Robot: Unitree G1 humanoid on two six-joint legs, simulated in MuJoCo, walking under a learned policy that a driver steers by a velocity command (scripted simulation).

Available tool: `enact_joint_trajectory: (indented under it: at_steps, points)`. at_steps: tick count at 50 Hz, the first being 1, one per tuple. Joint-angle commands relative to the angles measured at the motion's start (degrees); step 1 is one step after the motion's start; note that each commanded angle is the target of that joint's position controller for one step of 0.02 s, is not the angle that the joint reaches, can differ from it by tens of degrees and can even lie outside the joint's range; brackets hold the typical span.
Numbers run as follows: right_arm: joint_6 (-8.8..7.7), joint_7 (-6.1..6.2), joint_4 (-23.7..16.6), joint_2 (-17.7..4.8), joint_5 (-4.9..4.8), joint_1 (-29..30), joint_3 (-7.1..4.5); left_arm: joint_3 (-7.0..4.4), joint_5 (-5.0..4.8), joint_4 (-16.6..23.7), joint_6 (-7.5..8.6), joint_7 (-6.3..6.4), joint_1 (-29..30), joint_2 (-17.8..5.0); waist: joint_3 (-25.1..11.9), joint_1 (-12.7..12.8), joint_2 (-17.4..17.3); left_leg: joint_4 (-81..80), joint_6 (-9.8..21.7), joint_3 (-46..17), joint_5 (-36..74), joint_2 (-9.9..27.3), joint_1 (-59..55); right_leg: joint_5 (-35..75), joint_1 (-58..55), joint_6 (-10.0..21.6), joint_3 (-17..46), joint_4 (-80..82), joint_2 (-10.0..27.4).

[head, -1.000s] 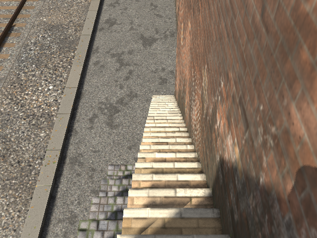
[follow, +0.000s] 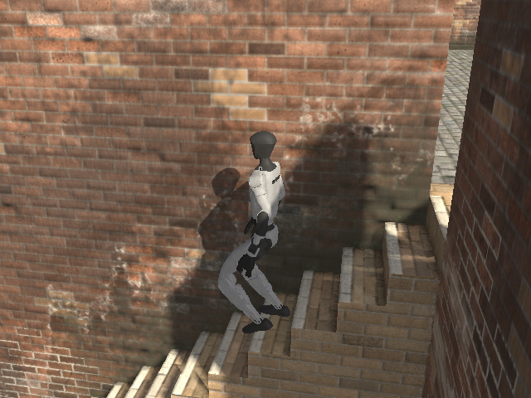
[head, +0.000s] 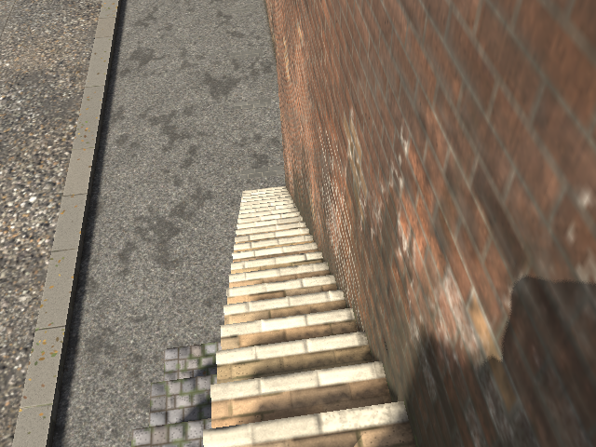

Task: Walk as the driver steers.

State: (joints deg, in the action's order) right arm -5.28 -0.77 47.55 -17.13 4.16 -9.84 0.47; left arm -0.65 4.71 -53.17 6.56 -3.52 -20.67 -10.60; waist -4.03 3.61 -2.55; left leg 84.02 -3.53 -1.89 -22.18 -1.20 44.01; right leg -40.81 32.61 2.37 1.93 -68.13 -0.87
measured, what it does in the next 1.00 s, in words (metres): goes down: left foot, then right foot 0.19 m lower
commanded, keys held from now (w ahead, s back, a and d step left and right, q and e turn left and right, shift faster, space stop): w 1.00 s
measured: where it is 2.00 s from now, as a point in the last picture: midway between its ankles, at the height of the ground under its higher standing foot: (304, 405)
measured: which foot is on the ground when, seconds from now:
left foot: up 0.00-0.02, down 0.04-0.36, up 0.38-0.70, down 0.72-1.00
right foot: down 0.00-0.06, up 0.08-0.34, down 0.36-0.74, up 0.76-1.00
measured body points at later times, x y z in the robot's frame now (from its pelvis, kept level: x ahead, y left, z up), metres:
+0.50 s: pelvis +0.20 +0.02 -0.16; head +0.21 +0.02 +0.29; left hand +0.23 +0.24 -0.31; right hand +0.31 -0.23 -0.29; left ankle +0.19 +0.16 -0.73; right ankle +0.19 -0.07 -0.84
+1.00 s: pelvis +0.44 +0.11 -0.32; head +0.43 +0.11 +0.13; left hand +0.55 +0.37 -0.45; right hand +0.33 -0.14 -0.45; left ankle +0.38 +0.17 -1.04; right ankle +0.59 -0.03 -0.96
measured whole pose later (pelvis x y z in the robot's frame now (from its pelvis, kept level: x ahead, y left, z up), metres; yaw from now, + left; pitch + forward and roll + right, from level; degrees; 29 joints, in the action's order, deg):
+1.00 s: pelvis +0.44 +0.11 -0.32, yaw +3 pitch -2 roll +0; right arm -5.6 -1.8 60.1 -12.8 1.0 -34.5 -0.5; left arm -2.7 -0.1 -53.7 -0.8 2.2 -9.3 -13.7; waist 0.4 -3.4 1.1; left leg 38.3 5.0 3.2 -26.3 -3.8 9.9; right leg 8.7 42.9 -0.2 -0.1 -62.3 3.2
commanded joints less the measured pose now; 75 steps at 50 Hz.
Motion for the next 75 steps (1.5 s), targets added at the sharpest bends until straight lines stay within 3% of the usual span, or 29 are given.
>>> enact_joint_trajectory:
  at_steps: [1, 4, 5, 7, 9, 10, 11, 13, 15, 16, 17, 18, 19, 21, 24, 28, 30, 34, 37, 38, 39, 45, 58, 59, 64, 67, 70, 74, 75]
  points:
    - [-1.71, 0.24, 1.8, -5.5, -0.92, -11.7, -0.91, -3.2, 0.51, 7.1, 1.77, 1.27, 9.0, -12.4, 0.7, -5.3, 6.3, -20.0, 0.3, 8.0, -2.0, -2.6, -11.8, 13.6, 1.6, 10.9, 11.9, 8.1, 6.6]
    - [-6.4, 1.37, 1.1, -16.8, -5.07, -26.2, -4.31, -1.35, 2.92, 14.6, 0.89, -2.66, 15.1, -2.7, 0.5, -12.4, -8.7, -41.3, 28.4, -43.7, 24.5, 14.9, -49.6, 3.4, 46.5, -2.3, 6.4, -37.2, -6.3]
    - [-7.13, 2.44, 0.3, -11.7, -4.33, -26.5, -3.09, -0.76, 2.06, 16.5, 0.8, -2.64, 21.8, -2.3, 4.9, -14.9, 3.7, -35.5, 27.9, -48.5, 23.2, 17.6, -52.1, 9.2, 59.1, -4.5, 13.2, -36.1, -2.6]
    - [-6.51, 0.92, 0.1, -7.0, -2.91, -20.2, -1.99, -0.63, 0.63, 14.4, -0.24, -1.82, 18.3, -4.2, 3.2, -9.4, 4.0, -31.9, 24.1, -41.8, 17.0, 14.8, -40.8, 21.5, 53.5, -5.0, 12.3, -29.5, 2.3]
    - [-2.18, 0.56, 3.4, -2.5, 1.42, -18.7, -3.02, -1.58, -4.32, 13.6, -2.65, 7.04, 20.3, -6.0, 14.8, -5.3, 8.8, -41.1, 9.0, -29.2, -3.1, 7.1, -9.4, 39.6, 21.3, -5.2, -1.2, 3.0, 1.2]
    - [-3.88, 0.26, -3.2, 1.6, -1.87, -7.1, 1.14, 0.01, 4.87, 11.2, -2.33, -0.38, 9.7, -2.7, 9.3, -0.2, -20.0, -29.2, 19.9, -23.4, -14.1, 6.2, -1.1, 46.3, 23.4, -2.0, 6.0, -12.9, 5.9]
    - [-3.28, 1.44, -6.4, 6.0, -2.9, -3.7, 2.03, 0.38, 6.77, 8.5, -2.36, -2.82, 6.3, -1.6, 5.1, -0.8, 0.4, -25.8, 19.3, -11.8, -18.3, 0.2, 11.3, 65.6, 4.2, -2.4, -1.9, -0.2, 2.0]
    - [-3.59, 1.9, -4.8, -3.3, -1.2, -7.0, 0.97, 1.77, 2.4, 12.5, -3.35, -5.76, 9.4, 0.5, 3.0, -1.6, 1.8, -26.2, 15.6, -5.3, -28.7, -1.7, 24.2, 65.9, -20.7, -3.7, -6.8, 6.8, -0.6]
    - [-4.63, 1.57, -4.2, -9.7, -1.22, -2.0, 0.31, 0.89, 5.51, 10.1, -2.65, -5.77, -3.1, -3.8, 5.4, 4.6, 3.3, -15.6, 16.3, -10.0, -26.7, 0.9, 20.8, 56.4, -24.6, -3.3, -6.2, -1.9, -1.4]
    - [-0.11, 2.14, 0.0, -5.8, -2.39, -8.0, -2.86, -0.87, -5.93, 10.0, -2.81, 3.0, 3.5, -4.4, 4.1, 3.2, 5.7, -18.9, 5.6, -8.2, -6.6, -0.4, -7.4, 62.1, -16.8, -2.2, -4.5, 35.3, 2.1]
    - [2.65, 1.2, 2.4, -7.6, -0.45, -12.7, -3.52, -1.88, -6.96, 9.9, -3.34, 5.4, 5.6, -8.1, 5.0, -1.8, 0.5, -9.0, 6.1, -7.6, 3.2, -0.6, -11.1, 57.1, -23.7, -1.3, 0.2, 45.4, 4.9]
    - [-0.42, -2.02, -1.6, -6.3, 0.55, -11.4, -0.74, -0.36, 3.77, 5.1, -2.2, -0.95, -9.0, -9.6, 10.3, 0.2, 6.5, 4.3, 13.1, -16.1, -8.5, 1.4, -4.5, 33.7, -27.3, 0.5, -1.0, 44.9, -0.5]
    - [-1.17, -3.97, 0.3, -4.2, 1.77, -11.4, -2.08, -1.11, 5.24, 1.8, -1.39, -2.26, -24.6, -9.0, 1.4, 6.5, 13.2, 32.6, 10.7, -10.4, -7.8, -9.1, 5.7, 48.8, -42.0, 12.3, 5.1, 26.2, 1.8]
    - [-1.98, -4.17, -4.2, 2.9, 1.09, -12.0, 0.85, -0.5, 3.45, 4.6, 1.0, -2.4, -11.7, -5.4, -5.6, -0.8, 2.3, 22.5, 6.8, -14.2, -2.7, -7.0, 31.7, 65.9, -54.5, 19.2, 22.2, 25.3, 15.0]
    - [-0.56, 1.83, -1.6, -4.4, 0.82, -4.6, 0.19, 3.1, 0.62, 9.6, 1.25, -2.98, 8.8, 3.8, 5.7, -4.8, -4.3, -4.0, -2.2, -14.1, 11.2, 8.2, 31.0, 19.6, -12.5, 26.3, 38.2, 30.7, 21.3]
    - [1.23, -0.09, 3.0, -0.5, 4.39, -10.8, 0.99, 1.79, 0.03, 6.5, 0.73, 0.93, 4.0, 2.5, 5.8, -6.5, 3.5, -10.5, 0.3, -6.1, 30.4, 6.5, 0.8, 10.1, 12.3, 14.8, 19.7, 20.3, 6.3]
    - [1.15, -1.28, 0.4, -3.6, 0.61, -3.5, 0.75, 1.03, -0.9, 6.8, 1.58, 4.13, 1.3, -1.6, 6.0, -0.9, 0.6, -36.3, 0.3, -4.2, 43.5, 6.4, -0.4, 2.2, 5.3, 11.1, 14.3, 12.0, 3.9]
    - [1.12, -1.53, 0.6, -2.8, 2.41, -11.8, -0.69, -0.28, 3.7, 10.0, 0.85, -0.27, 8.4, -10.0, 9.8, -8.8, 13.1, -24.1, 1.1, 6.1, 36.1, -1.2, -41.7, 1.8, 29.6, 9.1, 12.7, 8.7, 6.4]
    - [-2.27, -2.08, 9.7, -13.4, -1.0, -30.2, -4.7, 0.09, 2.95, 5.2, -1.73, -3.34, -3.2, -5.5, 1.0, -7.0, -0.8, -63.0, 11.2, 0.6, 46.3, 9.4, -52.1, 22.3, 1.8, 2.6, 10.5, -35.2, -0.7]
    - [-3.58, -2.94, 8.8, -15.0, -2.23, -33.0, -4.57, 0.95, 0.77, 4.5, -1.67, -3.61, -13.8, 3.7, -13.5, -2.3, -12.6, -36.0, 27.0, -10.5, 94.0, 18.6, -74.6, -7.6, 24.9, -1.7, 5.7, -58.6, -7.5]
    - [-1.01, -4.29, 5.0, -7.5, -3.07, -29.6, -4.59, -4.15, -9.76, 2.4, -2.22, 4.36, -14.0, -12.9, -13.0, -6.6, 1.6, -41.2, 19.0, -17.1, 94.6, 23.6, -78.7, -6.4, 36.8, 1.5, -4.0, -56.9, -1.3]
    - [-0.88, -1.42, 6.5, -0.1, -3.14, -20.4, -1.61, -1.45, -5.68, 3.6, -8.01, 6.65, 7.3, -2.7, 12.9, -1.2, 1.1, -59.9, 14.1, -16.6, 26.6, 15.1, -23.1, 38.5, 21.2, -2.7, 0.5, -8.8, 5.2]
    - [0.35, 0.9, 11.1, -0.5, -2.24, -21.4, -2.47, -1.86, -5.18, 1.0, -5.21, 5.51, 20.6, -6.1, 15.2, -10.8, 0.0, -45.5, 14.4, -8.8, 9.6, 6.5, -29.7, 72.3, -3.2, -0.3, -0.2, 42.0, 6.8]
    - [-1.85, -0.11, 11.5, -0.1, 1.94, -19.1, -0.14, 3.26, 9.95, 5.7, -4.27, -1.75, 14.7, 0.2, 16.3, -5.2, -2.4, -31.1, 15.9, -10.9, -1.8, 9.3, -16.9, 64.9, -11.1, -1.0, 1.8, 27.6, 6.6]
    - [-1.24, -0.73, 14.3, -4.7, -1.25, -21.8, -2.2, -0.33, 2.2, 2.4, -3.42, -4.73, -0.6, -7.0, 7.8, -2.7, 13.1, -1.8, 16.3, -12.4, -0.4, 1.1, -26.4, 61.0, -23.7, 1.1, -4.9, 64.0, 2.3]
    - [-1.05, -3.92, 7.7, -1.9, -2.67, -17.1, -2.07, -3.06, 3.18, -2.7, -2.9, -6.15, -20.8, -15.3, -12.8, 2.4, 12.6, 42.7, 3.7, -3.8, -21.5, -9.3, 20.4, 84.3, -66.4, 24.4, 19.9, 31.5, 20.7]
    - [-1.66, 1.54, 0.9, 0.5, -1.29, -5.5, 1.33, 2.54, 1.3, 2.2, 0.04, -3.58, 6.5, 3.2, 2.8, -6.3, -7.2, -0.3, 2.3, -11.6, 14.1, 9.0, 24.4, 38.5, -28.1, 15.5, 17.1, 41.0, 20.3]
    - [-0.86, -2.62, 9.9, 3.5, 2.57, -16.4, 1.17, -1.28, 1.49, 3.2, -0.4, -1.71, 1.6, -9.3, 5.6, -8.2, 8.2, -9.3, 1.7, 3.2, 29.4, 3.4, -21.3, 36.7, 16.2, 13.9, 5.8, 37.9, 8.8]
    - [-0.6, -2.25, 7.6, 2.6, 3.02, -11.3, 0.97, 0.21, 0.81, 3.0, 0.49, -0.63, -0.6, -3.3, 5.8, -5.1, 7.2, -22.2, 2.1, -5.1, 39.0, 7.6, -5.3, 33.1, 2.9, 12.4, 7.9, 32.2, 7.7]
